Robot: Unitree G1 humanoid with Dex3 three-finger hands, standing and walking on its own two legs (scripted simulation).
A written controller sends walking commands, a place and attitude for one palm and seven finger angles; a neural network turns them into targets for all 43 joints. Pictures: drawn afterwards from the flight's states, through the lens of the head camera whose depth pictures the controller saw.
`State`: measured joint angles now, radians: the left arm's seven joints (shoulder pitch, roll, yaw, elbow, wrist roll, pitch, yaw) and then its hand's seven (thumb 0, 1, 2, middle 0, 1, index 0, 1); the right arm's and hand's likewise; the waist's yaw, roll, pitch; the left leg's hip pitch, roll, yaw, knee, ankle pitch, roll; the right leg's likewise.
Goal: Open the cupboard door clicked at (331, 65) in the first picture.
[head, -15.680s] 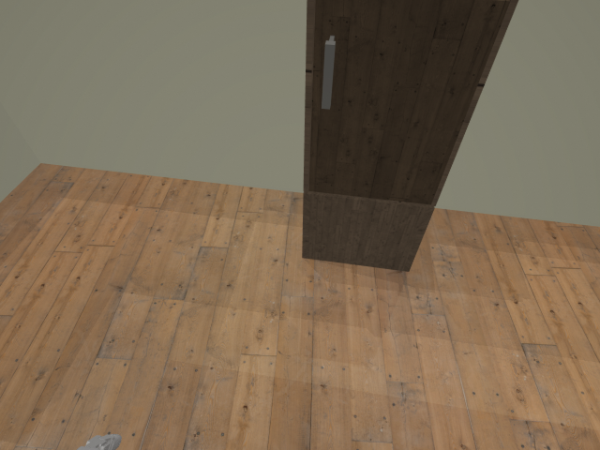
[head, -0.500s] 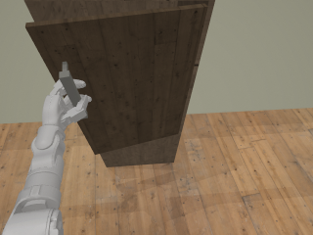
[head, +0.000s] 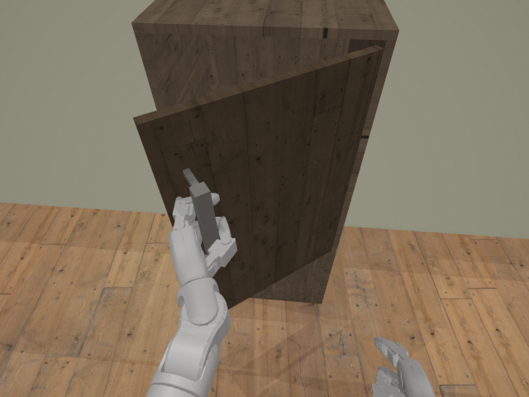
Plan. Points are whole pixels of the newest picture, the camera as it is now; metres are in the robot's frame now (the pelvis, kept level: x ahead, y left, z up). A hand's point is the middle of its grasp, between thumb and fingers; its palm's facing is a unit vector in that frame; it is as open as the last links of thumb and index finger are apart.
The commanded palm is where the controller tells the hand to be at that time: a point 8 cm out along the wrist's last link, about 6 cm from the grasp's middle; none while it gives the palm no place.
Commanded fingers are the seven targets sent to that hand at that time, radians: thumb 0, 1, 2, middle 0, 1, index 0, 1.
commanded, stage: pull the door open along its arc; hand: left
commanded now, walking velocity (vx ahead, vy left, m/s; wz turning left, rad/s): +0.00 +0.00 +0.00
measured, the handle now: (202, 216) +0.36 +0.13 +0.09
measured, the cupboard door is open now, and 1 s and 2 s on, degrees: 37 43 47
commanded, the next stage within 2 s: open thumb and fingers to let go in 0.06 s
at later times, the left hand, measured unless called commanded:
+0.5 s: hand (245, 254) +0.30 +0.05 +0.09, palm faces +0.36 -0.93 +0.00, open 8.8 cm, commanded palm +0.26 +0.09 +0.09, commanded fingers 0.00 -0.36 0.36 -0.31 -1.22 -0.31 -1.22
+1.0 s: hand (242, 252) +0.30 +0.06 +0.09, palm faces +0.31 -0.95 +0.00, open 14.4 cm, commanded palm +0.26 +0.09 +0.09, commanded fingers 0.00 -0.50 0.30 -0.15 -0.30 -0.15 -0.30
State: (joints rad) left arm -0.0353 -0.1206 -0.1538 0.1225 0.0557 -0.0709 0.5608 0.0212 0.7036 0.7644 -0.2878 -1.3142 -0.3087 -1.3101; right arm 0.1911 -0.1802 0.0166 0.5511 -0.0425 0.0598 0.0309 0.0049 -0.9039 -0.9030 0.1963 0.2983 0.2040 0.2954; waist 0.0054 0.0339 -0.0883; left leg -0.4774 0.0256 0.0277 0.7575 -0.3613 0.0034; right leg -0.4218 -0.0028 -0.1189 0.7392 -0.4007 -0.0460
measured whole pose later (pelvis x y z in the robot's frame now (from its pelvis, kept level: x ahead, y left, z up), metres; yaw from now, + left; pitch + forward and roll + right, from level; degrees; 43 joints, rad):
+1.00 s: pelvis -0.01 +0.00 +0.00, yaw +1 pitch +3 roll +0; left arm -0.03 -0.11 -0.25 0.13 0.06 -0.07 0.57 -0.01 -0.49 0.31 -0.39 -0.76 -0.38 -0.77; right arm 0.17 -0.19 0.02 0.58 -0.04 0.09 0.01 0.01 -0.90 -0.90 0.20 0.30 0.20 0.30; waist 0.01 0.04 -0.06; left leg -0.46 0.02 0.02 0.76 -0.35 0.00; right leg -0.41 -0.01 -0.13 0.75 -0.40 -0.05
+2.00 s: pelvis +0.01 +0.00 +0.00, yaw -1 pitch +4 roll +0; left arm 0.47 0.12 -0.16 -0.28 -0.08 -0.18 0.00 -0.02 -0.50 0.30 -0.20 -0.32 -0.20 -0.32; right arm 0.23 -0.21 0.04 0.44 0.01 -0.02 0.00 0.01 -0.90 -0.90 0.20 0.30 0.20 0.30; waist 0.01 0.03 -0.07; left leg -0.47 0.03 0.04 0.79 -0.40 0.00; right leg -0.43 0.00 -0.10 0.79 -0.44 -0.05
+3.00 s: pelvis +0.00 +0.02 +0.01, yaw +0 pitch +0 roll -2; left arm 0.56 0.28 0.09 -0.48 -0.12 -0.05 -0.01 -0.02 -0.37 0.36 -0.16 -0.30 -0.16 -0.30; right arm 0.24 -0.23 0.07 0.51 0.02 -0.15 -0.08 0.01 -0.90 -0.90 0.20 0.30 0.20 0.30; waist 0.05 0.05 -0.05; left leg -0.35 0.01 0.03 0.70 -0.36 0.03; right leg -0.28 -0.01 -0.10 0.64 -0.37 -0.01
